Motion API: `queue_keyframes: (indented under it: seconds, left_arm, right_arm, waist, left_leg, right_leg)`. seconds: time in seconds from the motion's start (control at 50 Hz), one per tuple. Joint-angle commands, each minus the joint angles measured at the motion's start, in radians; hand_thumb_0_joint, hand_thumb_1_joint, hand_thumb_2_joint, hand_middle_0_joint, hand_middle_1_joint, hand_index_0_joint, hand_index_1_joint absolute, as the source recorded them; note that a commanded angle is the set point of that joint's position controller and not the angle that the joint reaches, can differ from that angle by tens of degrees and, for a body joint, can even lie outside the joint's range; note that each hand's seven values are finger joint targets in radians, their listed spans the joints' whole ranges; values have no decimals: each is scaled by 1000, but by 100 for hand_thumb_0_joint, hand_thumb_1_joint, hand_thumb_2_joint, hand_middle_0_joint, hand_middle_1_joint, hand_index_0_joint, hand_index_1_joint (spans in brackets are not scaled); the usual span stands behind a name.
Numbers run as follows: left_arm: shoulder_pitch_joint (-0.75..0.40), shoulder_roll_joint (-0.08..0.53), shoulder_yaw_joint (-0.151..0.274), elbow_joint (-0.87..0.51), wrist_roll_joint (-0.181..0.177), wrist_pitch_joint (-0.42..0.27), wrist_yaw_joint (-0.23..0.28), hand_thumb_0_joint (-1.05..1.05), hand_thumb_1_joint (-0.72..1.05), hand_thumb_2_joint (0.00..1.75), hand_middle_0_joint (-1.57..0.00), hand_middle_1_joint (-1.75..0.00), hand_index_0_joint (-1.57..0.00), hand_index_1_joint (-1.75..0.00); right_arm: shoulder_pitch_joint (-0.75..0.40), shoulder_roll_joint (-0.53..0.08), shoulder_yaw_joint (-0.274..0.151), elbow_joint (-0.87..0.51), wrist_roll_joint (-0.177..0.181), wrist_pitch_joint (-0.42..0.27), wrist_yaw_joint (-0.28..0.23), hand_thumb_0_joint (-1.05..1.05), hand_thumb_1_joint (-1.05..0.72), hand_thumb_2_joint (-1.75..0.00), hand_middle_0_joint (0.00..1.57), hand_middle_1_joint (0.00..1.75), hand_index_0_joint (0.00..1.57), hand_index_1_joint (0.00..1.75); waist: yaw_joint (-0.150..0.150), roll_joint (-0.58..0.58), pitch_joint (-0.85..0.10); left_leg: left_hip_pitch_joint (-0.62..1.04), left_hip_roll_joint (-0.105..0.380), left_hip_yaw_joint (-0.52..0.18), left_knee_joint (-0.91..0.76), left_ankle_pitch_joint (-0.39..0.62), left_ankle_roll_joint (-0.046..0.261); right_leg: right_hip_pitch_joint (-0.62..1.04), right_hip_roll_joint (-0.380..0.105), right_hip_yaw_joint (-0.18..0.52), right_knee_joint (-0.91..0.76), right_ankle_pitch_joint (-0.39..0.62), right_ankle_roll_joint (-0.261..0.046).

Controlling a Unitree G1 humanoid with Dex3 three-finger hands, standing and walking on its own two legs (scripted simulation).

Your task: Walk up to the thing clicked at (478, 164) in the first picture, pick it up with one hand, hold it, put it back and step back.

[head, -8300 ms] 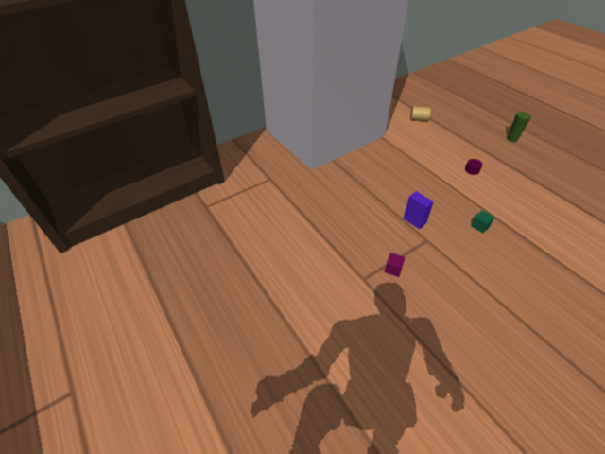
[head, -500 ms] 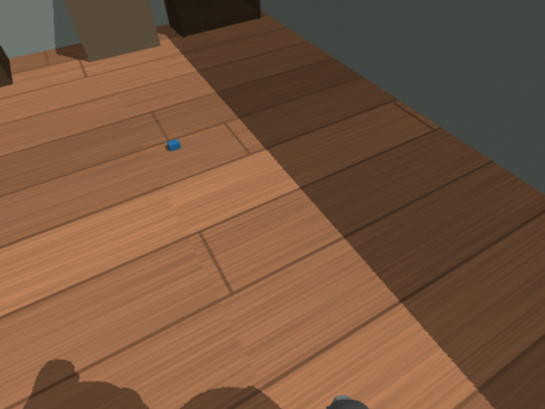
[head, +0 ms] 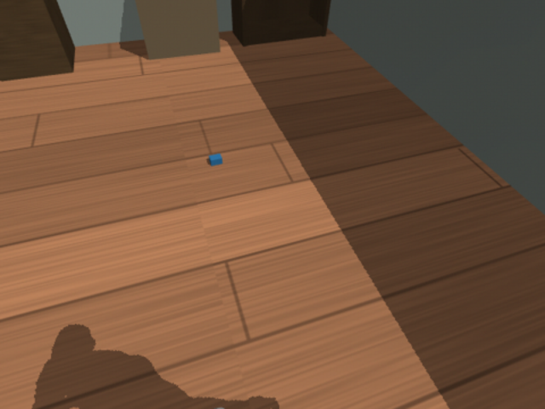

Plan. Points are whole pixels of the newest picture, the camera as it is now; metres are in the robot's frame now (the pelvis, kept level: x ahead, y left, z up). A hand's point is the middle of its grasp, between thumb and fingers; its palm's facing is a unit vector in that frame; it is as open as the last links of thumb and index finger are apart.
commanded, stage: walk up
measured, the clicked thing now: out of the picture +0.66 +1.37 -0.74
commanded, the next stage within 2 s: none
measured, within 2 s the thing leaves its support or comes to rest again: neither
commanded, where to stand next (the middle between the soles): +0.32 +0.00 m, yaw +67 degrees
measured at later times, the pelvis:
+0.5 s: pelvis +0.20 +0.00 +0.01, yaw +22 degrees
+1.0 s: pelvis +0.28 -0.08 +0.00, yaw +43 degrees
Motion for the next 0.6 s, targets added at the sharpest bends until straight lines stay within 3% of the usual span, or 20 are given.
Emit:
queue_keyframes:
  seconds: [0.0,0.02,0.04,0.06,0.08,0.1,0.12,0.14,0.16,0.18,0.26,0.34,0.4,0.42,0.48,0.52,0.54,0.56,0.58]
  left_arm:
    - [-144,242,72,-126,15,-7,5,0,90,90,-20,-30,-20,-30]
    - [-129,194,56,-133,13,1,3,0,90,90,-20,-30,-20,-30]
    - [-79,114,35,-146,1,10,-3,0,90,90,-20,-30,-20,-30]
    - [-74,88,22,-179,-16,11,-6,0,90,90,-20,-30,-20,-30]
    - [-124,171,31,-186,2,7,-1,0,90,90,-20,-30,-20,-30]
    - [-149,209,34,-182,6,5,-1,0,90,90,-20,-30,-20,-30]
    - [-148,208,34,-156,-2,7,2,0,90,90,-20,-30,-20,-30]
    - [-120,187,31,-134,-12,14,3,0,90,90,-20,-30,-20,-30]
    - [-104,184,30,-123,-18,27,2,0,90,90,-20,-30,-20,-30]
    - [-81,186,35,-123,-23,40,1,0,90,90,-20,-30,-20,-30]
    - [-143,191,49,-155,-16,65,-10,0,90,90,-20,-30,-20,-30]
    - [-204,168,48,-199,-14,75,-22,0,90,90,-20,-30,-20,-30]
    - [-273,140,44,-216,-17,74,-13,0,90,90,-20,-30,-20,-30]
    - [-268,133,40,-213,-17,73,-10,0,90,90,-20,-30,-20,-30]
    - [-283,135,40,-221,-18,65,-2,0,90,90,-20,-30,-20,-30]
    - [-257,135,42,-208,-16,63,3,0,90,90,-20,-30,-20,-30]
    - [-200,113,31,-186,-30,63,6,0,90,90,-20,-30,-20,-30]
    - [-101,129,37,-154,-25,55,10,0,90,90,-20,-30,-20,-30]
    - [2,218,66,-132,-14,47,19,0,90,90,-20,-30,-20,-30]
  right_arm:
    - [78,-230,-89,-70,3,-50,-25,0,-90,-90,20,30,20,30]
    - [212,-258,-105,-27,0,-55,-46,0,-90,-90,20,30,20,30]
    - [257,-309,-115,-36,-7,-62,-69,0,-90,-90,20,30,20,30]
    - [207,-376,-117,-77,-15,-75,-80,0,-90,-90,20,30,20,30]
    - [163,-368,-115,-101,11,-77,-85,0,-90,-90,20,30,20,30]
    - [117,-351,-108,-113,15,-81,-93,0,-90,-90,20,30,20,30]
    - [98,-303,-86,-121,12,-91,-103,0,-90,-90,20,30,20,30]
    - [82,-269,-69,-127,13,-101,-114,0,-90,-90,20,30,20,30]
    - [90,-251,-64,-127,21,-111,-122,0,-90,-90,20,30,20,30]
    - [102,-254,-63,-125,31,-119,-126,0,-90,-90,20,30,20,30]
    - [177,-255,-73,-138,23,-136,-148,0,-90,-90,20,30,20,30]
    - [183,-269,-83,-151,8,-137,-165,0,-90,-90,20,30,20,30]
    - [179,-262,-84,-161,-11,-130,-175,0,-90,-90,20,30,20,30]
    - [169,-262,-82,-164,-13,-127,-180,0,-90,-90,20,30,20,30]
    - [130,-262,-86,-183,-17,-117,-194,0,-90,-90,20,30,20,30]
    - [114,-259,-83,-189,-18,-106,-201,0,-90,-90,20,30,20,30]
    - [98,-260,-84,-209,-26,-112,-203,0,-90,-90,20,30,20,30]
    - [57,-251,-75,-219,-10,-112,-205,0,-90,-90,20,30,20,30]
    - [72,-185,-50,-224,6,-110,-201,0,-90,-90,20,30,20,30]
  waist:
    - [-73,-26,-51]
    - [-139,131,-123]
    - [-141,348,-83]
    - [-92,428,-58]
    - [-82,305,-33]
    - [-57,222,-1]
    - [-50,119,-5]
    - [-31,88,-39]
    - [-16,80,-51]
    - [-2,102,-76]
    - [-18,72,-111]
    - [-20,102,-63]
    - [-44,130,-7]
    - [-39,141,0]
    - [-44,152,-22]
    - [-36,146,-46]
    - [-18,120,-75]
    - [42,63,-131]
    - [80,-134,-244]
  left_leg:
    - [324,-53,72,-55,-86,42]
    - [471,-113,39,-125,-174,77]
    - [537,-7,-238,-302,-321,130]
    - [594,205,-754,-434,-276,235]
    - [494,279,-977,-531,-273,312]
    - [449,256,-913,-520,-202,307]
    - [426,188,-699,-453,-37,246]
    - [429,130,-538,-413,124,194]
    - [410,93,-453,-398,218,144]
    - [406,76,-422,-398,269,128]
    - [451,49,-388,-369,423,109]
    - [411,20,-372,-353,449,127]
    - [354,32,-408,-284,658,154]
    - [355,28,-410,-258,702,151]
    - [343,26,-443,-161,680,138]
    - [322,7,-454,-98,658,134]
    - [291,-38,-466,-45,574,117]
    - [210,-89,-406,53,508,75]
    - [63,-161,-307,254,233,32]
  right_leg:
    - [-267,-237,82,47,-12,-157]
    - [-298,-154,27,357,146,-136]
    - [-470,-36,9,640,-53,-85]
    - [-714,95,70,762,-198,-34]
    - [-696,43,231,784,-202,-56]
    - [-677,12,278,781,-158,-56]
    - [-644,-26,294,750,-94,-50]
    - [-602,-46,296,700,-37,-51]
    - [-565,-56,295,649,4,-49]
    - [-530,-44,277,618,61,-36]
    - [-542,-22,277,572,164,-17]
    - [-558,-6,264,484,195,-17]
    - [-551,-4,255,402,145,-25]
    - [-554,4,250,374,143,-31]
    - [-488,2,274,241,156,-66]
    - [-427,25,265,167,154,-83]
    - [-317,42,270,68,204,-83]
    - [-116,38,276,-76,372,-94]
    - [120,-130,439,-81,577,-128]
